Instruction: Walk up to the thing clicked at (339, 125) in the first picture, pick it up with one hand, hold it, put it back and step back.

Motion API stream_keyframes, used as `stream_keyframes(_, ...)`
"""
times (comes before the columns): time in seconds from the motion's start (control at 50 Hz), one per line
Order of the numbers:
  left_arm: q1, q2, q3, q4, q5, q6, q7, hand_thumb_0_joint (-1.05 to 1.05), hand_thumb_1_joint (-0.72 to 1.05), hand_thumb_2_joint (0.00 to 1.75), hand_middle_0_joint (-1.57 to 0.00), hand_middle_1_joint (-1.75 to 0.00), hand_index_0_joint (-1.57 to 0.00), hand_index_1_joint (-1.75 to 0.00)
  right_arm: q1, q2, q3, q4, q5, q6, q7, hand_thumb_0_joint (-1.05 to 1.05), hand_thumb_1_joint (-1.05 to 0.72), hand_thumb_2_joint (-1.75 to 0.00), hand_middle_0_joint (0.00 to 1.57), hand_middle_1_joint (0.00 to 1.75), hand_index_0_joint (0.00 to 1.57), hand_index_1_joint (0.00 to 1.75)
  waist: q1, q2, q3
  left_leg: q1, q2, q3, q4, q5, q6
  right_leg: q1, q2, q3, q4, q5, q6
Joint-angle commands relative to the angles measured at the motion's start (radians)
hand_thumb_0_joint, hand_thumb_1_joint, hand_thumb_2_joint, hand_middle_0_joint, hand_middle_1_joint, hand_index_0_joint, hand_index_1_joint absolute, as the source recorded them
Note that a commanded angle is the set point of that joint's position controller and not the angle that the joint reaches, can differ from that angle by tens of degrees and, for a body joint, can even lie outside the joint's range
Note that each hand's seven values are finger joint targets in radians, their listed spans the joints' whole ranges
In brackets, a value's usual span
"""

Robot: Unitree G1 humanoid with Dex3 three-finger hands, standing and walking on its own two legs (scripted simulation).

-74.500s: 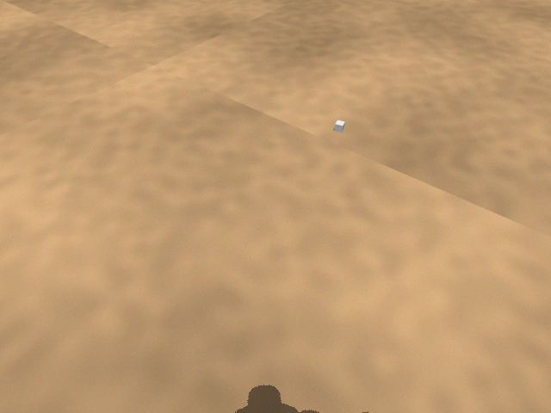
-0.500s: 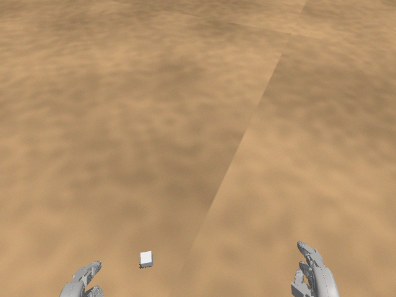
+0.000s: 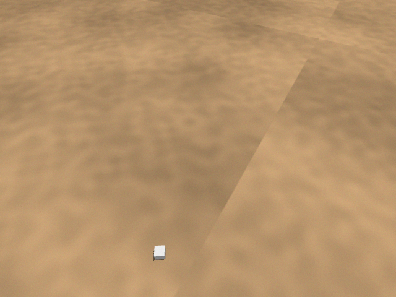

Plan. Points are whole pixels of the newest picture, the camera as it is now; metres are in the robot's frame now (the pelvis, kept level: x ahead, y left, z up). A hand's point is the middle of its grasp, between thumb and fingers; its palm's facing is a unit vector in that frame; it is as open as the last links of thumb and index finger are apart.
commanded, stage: stand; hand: left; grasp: from above
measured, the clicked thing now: (159, 252) +0.46 +0.19 -0.74
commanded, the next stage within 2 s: none
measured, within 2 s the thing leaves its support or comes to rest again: neither
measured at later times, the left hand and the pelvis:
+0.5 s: hand out of the picture +0.04 +0.23 -0.15, palm faces +0.05 -0.94 -0.34, open 7.4 cm; pelvis -0.01 -0.01 +0.01, yaw +1 degrees
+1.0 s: hand out of the picture +0.05 +0.22 -0.14, palm faces +0.04 -0.94 -0.34, open 7.4 cm; pelvis +0.00 -0.03 +0.02, yaw +1 degrees
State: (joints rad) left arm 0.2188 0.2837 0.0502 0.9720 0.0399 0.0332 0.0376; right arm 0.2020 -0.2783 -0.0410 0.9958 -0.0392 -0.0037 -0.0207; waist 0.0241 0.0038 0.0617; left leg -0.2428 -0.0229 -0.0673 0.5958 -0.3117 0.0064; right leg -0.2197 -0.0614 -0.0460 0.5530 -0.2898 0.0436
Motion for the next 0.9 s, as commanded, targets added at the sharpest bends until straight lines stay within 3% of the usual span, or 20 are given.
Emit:
stream_keyframes(0.0, -0.060, 0.173, 0.032, -0.025, -0.007, -0.040, 0.009, 0.00, 0.90, 0.90, -0.20, -0.30, -0.20, -0.30, -0.042, -0.186, -0.042, -0.040, 0.010, -0.024, -0.017, 0.00, -0.90, -0.90, 0.20, 0.30, 0.20, 0.30, -0.013, 0.019, -0.074, 0.045, 0.089, -0.093, -0.181, 0.258, 0.033, 0.093, -0.050, 0.055, -0.136, 0.151, -0.055)
stream_keyframes(0.12, -0.062, 0.176, 0.021, 0.052, -0.002, -0.040, 0.008, 0.00, 0.90, 0.90, -0.20, -0.30, -0.20, -0.30, -0.066, -0.186, -0.037, 0.003, 0.014, -0.011, -0.016, 0.00, -0.90, -0.90, 0.20, 0.30, 0.20, 0.30, -0.007, 0.014, -0.010, 0.037, 0.090, -0.102, -0.244, 0.174, 0.024, 0.115, -0.053, 0.045, -0.204, 0.083, -0.044)
stream_keyframes(0.22, -0.069, 0.179, 0.018, 0.084, -0.005, -0.043, 0.007, 0.00, 0.90, 0.90, -0.20, -0.30, -0.20, -0.30, -0.075, -0.186, -0.035, 0.024, 0.017, -0.010, -0.014, 0.00, -0.90, -0.90, 0.20, 0.30, 0.20, 0.30, -0.006, 0.007, -0.018, 0.062, 0.095, -0.098, -0.254, 0.217, 0.021, 0.134, -0.061, 0.046, -0.229, 0.110, -0.042)
stream_keyframes(0.26, -0.073, 0.183, 0.018, 0.092, -0.006, -0.044, 0.006, 0.00, 0.90, 0.90, -0.20, -0.30, -0.20, -0.30, -0.068, -0.190, -0.034, 0.032, 0.015, -0.007, -0.012, 0.00, -0.90, -0.90, 0.20, 0.30, 0.20, 0.30, -0.007, 0.006, -0.004, 0.047, 0.092, -0.095, -0.263, 0.167, 0.021, 0.137, -0.061, 0.049, -0.243, 0.085, -0.040)
stream_keyframes(0.3, -0.079, 0.189, 0.018, 0.096, -0.004, -0.045, 0.006, 0.00, 0.90, 0.90, -0.20, -0.30, -0.20, -0.30, -0.080, -0.185, -0.032, 0.034, 0.016, -0.008, -0.011, 0.00, -0.90, -0.90, 0.20, 0.30, 0.20, 0.30, -0.006, -0.004, 0.002, 0.059, 0.095, -0.097, -0.265, 0.203, 0.018, 0.129, -0.062, 0.046, -0.253, 0.086, -0.040)
stream_keyframes(0.4, -0.099, 0.208, 0.025, 0.103, -0.010, -0.046, 0.002, 0.00, 0.90, 0.90, -0.20, -0.30, -0.20, -0.30, -0.080, -0.196, -0.028, 0.042, 0.017, -0.008, -0.010, 0.00, -0.90, -0.90, 0.20, 0.30, 0.20, 0.30, -0.008, 0.020, -0.008, 0.051, 0.097, -0.094, -0.282, 0.169, 0.019, 0.152, -0.068, 0.056, -0.254, 0.095, -0.044)
stream_keyframes(0.52, -0.103, 0.213, 0.022, 0.114, -0.010, -0.047, -0.003, 0.00, 0.90, 0.90, -0.20, -0.30, -0.20, -0.30, -0.083, -0.203, -0.024, 0.049, 0.018, -0.007, -0.008, 0.00, -0.90, -0.90, 0.20, 0.30, 0.20, 0.30, -0.005, 0.001, 0.002, 0.042, 0.102, -0.098, -0.286, 0.169, 0.017, 0.149, -0.068, 0.058, -0.276, 0.055, -0.044)
stream_keyframes(0.58, -0.110, 0.225, 0.023, 0.113, -0.010, -0.045, -0.006, 0.00, 0.90, 0.90, -0.20, -0.30, -0.20, -0.30, -0.086, -0.213, -0.024, 0.048, 0.017, -0.006, -0.005, 0.00, -0.90, -0.90, 0.20, 0.30, 0.20, 0.30, -0.010, 0.010, 0.004, 0.042, 0.097, -0.094, -0.294, 0.113, 0.015, 0.128, -0.064, 0.064, -0.284, 0.004, -0.046)
stream_keyframes(0.62, -0.117, 0.223, 0.024, 0.111, -0.014, -0.048, -0.006, 0.00, 0.90, 0.90, -0.20, -0.30, -0.20, -0.30, -0.088, -0.210, -0.020, 0.051, 0.018, -0.009, -0.005, 0.00, -0.90, -0.90, 0.20, 0.30, 0.20, 0.30, -0.008, 0.027, -0.026, 0.052, 0.106, -0.096, -0.287, 0.167, 0.020, 0.159, -0.071, 0.065, -0.272, 0.069, -0.050)
stream_keyframes(0.7, -0.118, 0.222, 0.022, 0.115, -0.017, -0.049, -0.009, 0.00, 0.90, 0.90, -0.20, -0.30, -0.20, -0.30, -0.084, -0.217, -0.014, 0.058, 0.019, -0.013, -0.007, 0.00, -0.90, -0.90, 0.20, 0.30, 0.20, 0.30, -0.007, 0.024, -0.029, 0.062, 0.112, -0.094, -0.289, 0.224, 0.016, 0.162, -0.069, 0.063, -0.267, 0.108, -0.049)
stream_keyframes(0.74, -0.114, 0.226, 0.023, 0.121, -0.017, -0.047, -0.012, 0.00, 0.90, 0.90, -0.20, -0.30, -0.20, -0.30, -0.087, -0.228, -0.016, 0.059, 0.019, -0.011, -0.007, 0.00, -0.90, -0.90, 0.20, 0.30, 0.20, 0.30, -0.007, 0.012, -0.007, 0.056, 0.106, -0.090, -0.296, 0.148, 0.013, 0.136, -0.061, 0.064, -0.273, 0.055, -0.048)
stream_keyframes(0.84, -0.124, 0.234, 0.022, 0.115, -0.016, -0.050, -0.013, 0.00, 0.90, 0.90, -0.20, -0.30, -0.20, -0.30, -0.077, -0.222, -0.011, 0.063, 0.020, -0.009, -0.004, 0.00, -0.90, -0.90, 0.20, 0.30, 0.20, 0.30, -0.011, -0.011, -0.009, 0.064, 0.109, -0.085, -0.288, 0.180, 0.014, 0.134, -0.070, 0.077, -0.286, 0.049, -0.052)
stream_keyframes(0.88, -0.134, 0.234, 0.023, 0.113, -0.017, -0.050, -0.012, 0.00, 0.90, 0.90, -0.20, -0.30, -0.20, -0.30, -0.080, -0.226, -0.011, 0.061, 0.020, -0.011, -0.005, 0.00, -0.90, -0.90, 0.20, 0.30, 0.20, 0.30, -0.012, 0.003, -0.036, 0.060, 0.113, -0.084, -0.284, 0.219, 0.013, 0.163, -0.073, 0.073, -0.278, 0.093, -0.051)
